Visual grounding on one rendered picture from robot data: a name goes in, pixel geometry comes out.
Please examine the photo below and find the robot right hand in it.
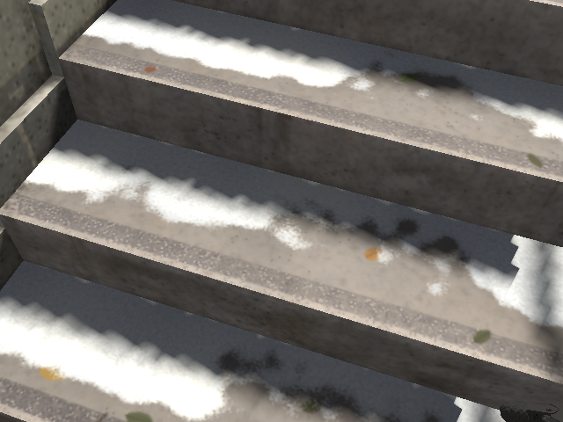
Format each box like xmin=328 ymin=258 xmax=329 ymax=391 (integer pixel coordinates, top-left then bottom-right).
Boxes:
xmin=500 ymin=403 xmax=563 ymax=422

